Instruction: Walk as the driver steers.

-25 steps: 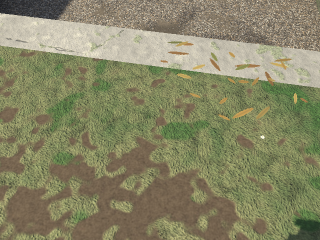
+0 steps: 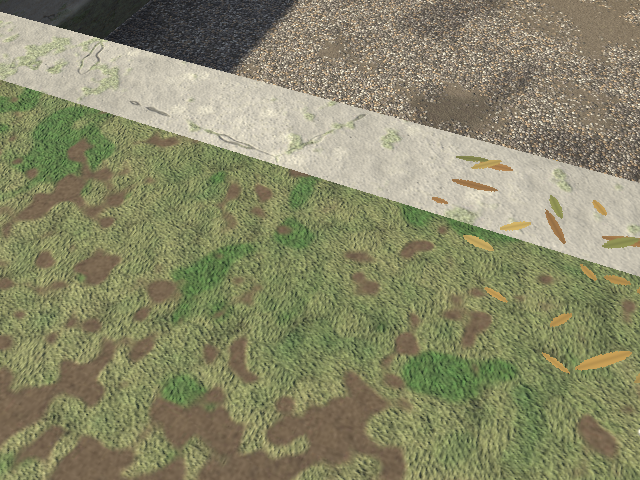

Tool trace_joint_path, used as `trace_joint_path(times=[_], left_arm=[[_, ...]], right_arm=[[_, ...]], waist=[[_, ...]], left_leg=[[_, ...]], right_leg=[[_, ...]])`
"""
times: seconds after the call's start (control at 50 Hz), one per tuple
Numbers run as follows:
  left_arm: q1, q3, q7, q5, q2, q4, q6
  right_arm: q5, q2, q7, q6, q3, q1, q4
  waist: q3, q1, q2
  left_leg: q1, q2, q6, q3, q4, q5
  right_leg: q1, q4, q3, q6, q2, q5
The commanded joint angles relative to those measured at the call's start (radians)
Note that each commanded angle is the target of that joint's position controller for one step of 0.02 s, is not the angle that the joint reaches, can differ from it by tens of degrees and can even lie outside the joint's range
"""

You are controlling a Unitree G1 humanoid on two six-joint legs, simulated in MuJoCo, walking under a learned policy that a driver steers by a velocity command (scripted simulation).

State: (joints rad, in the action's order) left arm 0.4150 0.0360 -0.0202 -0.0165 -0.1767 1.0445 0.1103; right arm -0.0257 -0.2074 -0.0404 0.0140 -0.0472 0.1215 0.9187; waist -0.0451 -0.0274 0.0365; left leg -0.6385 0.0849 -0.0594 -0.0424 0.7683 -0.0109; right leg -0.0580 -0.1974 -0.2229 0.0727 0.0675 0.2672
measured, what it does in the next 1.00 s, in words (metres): walks ahead: left foot, then right foot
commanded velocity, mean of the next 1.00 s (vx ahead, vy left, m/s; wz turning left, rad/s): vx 0.50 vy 0.00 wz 0.24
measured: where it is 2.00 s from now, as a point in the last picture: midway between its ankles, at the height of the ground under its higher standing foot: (306, 251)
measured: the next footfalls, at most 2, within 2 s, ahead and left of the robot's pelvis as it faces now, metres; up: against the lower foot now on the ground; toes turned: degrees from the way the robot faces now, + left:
left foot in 0.16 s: +0.23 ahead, +0.09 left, +0.00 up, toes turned +11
right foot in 0.70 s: +0.58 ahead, +0.02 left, +0.00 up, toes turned +18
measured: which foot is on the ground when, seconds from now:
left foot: up 0.00-0.14, down 0.16-0.72, up 0.74-1.00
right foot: down 0.00-0.14, up 0.16-0.68, down 0.70-1.00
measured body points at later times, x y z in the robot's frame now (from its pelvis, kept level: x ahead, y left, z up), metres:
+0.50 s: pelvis +0.26 +0.05 +0.00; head +0.29 +0.07 +0.45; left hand +0.37 +0.33 -0.11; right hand +0.33 -0.22 -0.12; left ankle +0.19 +0.08 -0.74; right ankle +0.45 -0.09 -0.68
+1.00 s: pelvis +0.55 +0.08 +0.01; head +0.58 +0.07 +0.45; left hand +0.48 +0.34 -0.12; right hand +0.76 -0.12 -0.11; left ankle +0.61 +0.26 -0.68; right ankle +0.54 +0.01 -0.74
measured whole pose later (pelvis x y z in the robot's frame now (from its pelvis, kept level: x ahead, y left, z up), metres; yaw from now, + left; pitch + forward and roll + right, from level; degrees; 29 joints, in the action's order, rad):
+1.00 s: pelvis +0.55 +0.08 +0.01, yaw +12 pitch +1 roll +0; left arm 0.41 0.06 0.01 0.00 -0.24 0.91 0.05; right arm -0.05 -0.25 -0.02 0.04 -0.02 0.13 0.78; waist -0.04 -0.04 0.04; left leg -0.61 0.08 0.03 0.05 0.86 -0.17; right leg 0.13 -0.29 0.08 0.10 0.13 0.17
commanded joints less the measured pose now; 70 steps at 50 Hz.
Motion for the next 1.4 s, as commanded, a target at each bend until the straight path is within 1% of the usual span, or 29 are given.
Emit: trace_joint_path(times=[0.02,0.08,0.14,0.16,0.18,0.2,0.22,0.26,0.3,0.36,0.58,0.64,0.68,0.7,0.72,0.74,0.76,0.8,0.9,1.1,1.18,1.2,1.22,1.24,1.26,1.28,1.3,1.34,1.4], left_arm=[[0.071,0.021,-0.014,-0.003,-0.129,-0.018,0.003],[0.057,0.028,-0.025,-0.007,-0.157,-0.018,-0.011],[0.022,0.042,-0.023,-0.01,-0.199,-0.04,-0.034],[-0.01,0.042,-0.016,-0.003,-0.198,-0.069,-0.033],[0.017,0.022,0.009,0.007,-0.082,-0.138,-0.027],[-0.105,0.038,0.016,0.002,-0.161,-0.181,-0.013],[-0.169,0.033,0.021,0.01,-0.151,-0.21,0.002],[-0.148,0.034,0.015,0.0,-0.152,-0.195,0.003],[-0.116,0.032,0.02,-0.03,-0.134,-0.198,-0.037],[-0.174,0.028,0.03,-0.033,-0.118,-0.234,-0.071],[-0.516,0.0,0.05,-0.017,-0.124,-0.376,-0.058],[-0.43,0.011,0.047,-0.011,-0.159,-0.362,-0.049],[-0.2,0.033,0.029,-0.006,-0.2,-0.287,-0.039],[-0.045,0.046,0.018,-0.019,-0.233,-0.25,-0.031],[0.058,0.075,0.015,-0.039,-0.35,-0.241,-0.031],[0.003,0.073,0.031,-0.005,-0.316,-0.223,-0.051],[-0.11,0.06,0.04,0.013,-0.253,-0.247,-0.057],[-0.171,0.04,0.043,0.004,-0.177,-0.251,-0.053],[-0.09,0.049,0.033,0.017,-0.211,-0.202,-0.034],[0.069,0.068,0.021,0.006,-0.234,-0.192,-0.054],[-0.008,0.079,0.013,-0.001,-0.265,-0.229,-0.055],[-0.022,0.077,0.02,0.007,-0.258,-0.235,-0.049],[-0.027,0.061,0.028,0.021,-0.198,-0.264,-0.039],[0.064,0.044,0.026,0.048,-0.12,-0.295,-0.042],[0.08,0.052,0.017,0.013,-0.199,-0.275,-0.059],[0.02,0.057,0.023,-0.003,-0.212,-0.264,-0.068],[-0.031,0.053,0.034,-0.005,-0.192,-0.271,-0.07],[-0.056,0.053,0.054,-0.021,-0.179,-0.279,-0.09],[-0.102,0.049,0.071,-0.02,-0.166,-0.306,-0.109]], right_arm=[[-0.003,-0.022,-0.005,0.014,0.007,-0.133,-0.1],[-0.007,-0.042,-0.001,0.015,-0.003,-0.096,-0.103],[-0.014,-0.101,0.008,0.022,-0.037,0.146,-0.036],[-0.029,-0.17,0.018,0.027,-0.065,0.29,-0.001],[-0.026,-0.278,0.03,0.022,-0.093,0.278,-0.016],[0.005,-0.282,0.029,0.008,-0.093,0.3,-0.017],[0.012,-0.249,0.037,0.005,-0.084,0.233,-0.016],[0.016,-0.162,0.042,0.017,-0.062,0.143,-0.03],[0.026,-0.138,0.046,0.036,-0.049,0.126,-0.035],[0.029,-0.183,0.044,0.055,-0.057,0.181,-0.028],[0.012,-0.173,0.055,0.048,-0.047,0.375,-0.017],[0.004,-0.2,0.061,0.062,-0.046,0.334,-0.019],[-0.003,-0.222,0.058,0.066,-0.049,0.306,-0.016],[-0.002,-0.202,0.055,0.068,-0.042,0.303,-0.029],[0.03,-0.115,0.047,0.071,-0.024,0.408,-0.055],[0.009,-0.154,0.043,0.074,-0.029,0.417,-0.05],[-0.015,-0.172,0.043,0.072,-0.029,0.329,-0.065],[-0.018,-0.157,0.031,0.077,-0.021,0.201,-0.102],[-0.027,-0.122,0.021,0.04,-0.002,0.166,-0.14],[-0.002,-0.109,0.018,0.047,0.024,-0.186,-0.277],[0.004,-0.156,0.032,0.068,0.009,-0.046,-0.252],[-0.004,-0.186,0.044,0.08,-0.004,0.061,-0.224],[-0.026,-0.263,0.062,0.089,-0.023,0.209,-0.214],[-0.039,-0.348,0.07,0.072,-0.043,0.238,-0.218],[-0.024,-0.295,0.065,0.057,-0.043,0.207,-0.213],[-0.016,-0.198,0.06,0.055,-0.02,0.152,-0.229],[-0.013,-0.152,0.055,0.058,-0.008,0.115,-0.226],[-0.009,-0.134,0.055,0.07,-0.002,0.12,-0.208],[0.006,-0.149,0.047,0.093,-0.01,0.164,-0.18]], waist=[[-0.072,-0.018,-0.09],[-0.033,0.019,-0.121],[0.107,0.126,-0.135],[0.182,0.203,-0.064],[0.246,0.128,0.176],[0.273,0.161,0.056],[0.131,0.127,0.013],[0.023,0.044,-0.092],[0.037,0.001,-0.067],[0.03,0.002,-0.036],[-0.003,0.135,0.036],[0.002,0.078,0.059],[0.112,-0.031,0.035],[0.204,-0.096,-0.002],[0.341,-0.065,-0.225],[0.323,-0.027,-0.267],[0.142,0.009,-0.145],[0.019,0.024,-0.05],[0.035,0.056,-0.098],[0.017,-0.059,-0.109],[0.063,0.027,-0.123],[0.119,0.082,-0.074],[0.25,0.14,0.042],[0.331,0.099,0.248],[0.269,0.064,0.169],[0.148,0.06,0.039],[0.075,0.05,0.005],[0.039,0.03,0.079],[0.052,0.02,0.074]], left_leg=[[-0.012,-0.029,-0.025,-0.074,-0.096,-0.01],[0.089,-0.095,-0.08,-0.123,-0.138,-0.135],[0.385,-0.183,-0.161,-0.127,-0.223,-0.232],[0.617,-0.089,-0.217,0.032,-0.306,-0.262],[0.915,0.221,-0.371,0.552,-0.358,-0.227],[0.928,0.255,-0.406,0.763,-0.475,-0.226],[0.823,0.241,-0.365,0.605,-0.499,-0.189],[0.605,0.149,-0.278,0.432,-0.531,0.018],[0.514,0.083,-0.253,0.336,-0.541,0.147],[0.475,0.035,-0.238,0.292,-0.554,0.206],[0.693,0.037,-0.159,0.319,-0.511,0.285],[0.705,0.069,-0.111,0.282,-0.462,0.475],[0.716,0.032,-0.08,0.213,-0.206,0.693],[0.588,-0.003,-0.067,0.179,0.02,0.514],[0.29,-0.152,-0.012,0.093,0.408,0.018],[0.095,-0.209,-0.011,0.108,0.534,-0.479],[0.014,-0.128,-0.016,0.134,0.567,-0.399],[0.033,-0.056,-0.005,0.122,0.446,-0.301],[0.089,-0.025,0.068,0.074,0.263,-0.267],[0.059,-0.066,0.11,0.056,-0.14,-0.05],[0.338,-0.112,0.066,0.067,-0.286,-0.156],[0.509,-0.089,0.039,0.087,-0.351,-0.141],[0.723,0.116,-0.016,0.278,-0.388,-0.306],[0.927,0.353,-0.112,0.675,-0.481,-0.419],[0.843,0.366,-0.147,0.781,-0.492,-0.521],[0.724,0.311,-0.128,0.639,-0.507,-0.508],[0.627,0.254,-0.108,0.488,-0.532,-0.373],[0.549,0.18,-0.072,0.302,-0.562,-0.169],[0.555,0.173,-0.083,0.187,-0.577,0.037]], right_leg=[[-0.005,0.026,0.054,0.047,-0.301,-0.583],[-0.076,-0.116,0.004,0.038,-0.322,-0.936],[-0.027,-0.526,-0.024,0.035,-0.328,-1.036],[0.167,-0.811,-0.033,0.005,-0.301,-0.774],[0.625,-1.191,-0.008,-0.052,-0.094,0.186],[0.77,-1.295,0.229,-0.05,-0.042,0.239],[0.844,-1.239,0.265,-0.041,-0.114,0.13],[0.733,-1.069,0.257,-0.053,-0.169,0.045],[0.633,-0.982,0.258,-0.086,-0.182,0.044],[0.651,-0.872,0.227,-0.121,-0.179,-0.011],[0.727,-0.431,0.19,-0.089,-0.116,-0.261],[0.546,-0.339,0.178,-0.018,-0.081,-0.186],[0.295,-0.269,0.149,0.033,-0.019,-0.144],[0.074,-0.267,0.252,0.074,-0.114,-0.118],[-0.199,-0.238,0.72,0.216,-0.386,-0.052],[-0.2,-0.074,1.026,0.273,-0.444,-0.022],[-0.056,-0.066,0.908,0.258,-0.406,0.096],[0.145,-0.029,0.689,0.209,-0.308,-0.05],[0.248,0.009,0.535,0.201,-0.211,-0.292],[0.134,-0.072,0.564,0.143,-0.182,-0.41],[0.182,-0.216,0.619,0.086,-0.177,-0.48],[0.232,-0.356,0.584,0.06,-0.122,-0.473],[0.333,-0.608,0.495,0.031,-0.06,-0.307],[0.622,-0.846,0.352,0.002,0.085,0.263],[0.725,-0.972,0.325,0.01,0.002,0.276],[0.729,-1.0,0.332,0.009,-0.043,0.181],[0.709,-0.972,0.322,-0.002,-0.072,0.113],[0.673,-0.936,0.301,-0.022,-0.106,0.069],[0.699,-0.943,0.286,-0.037,-0.113,0.007]])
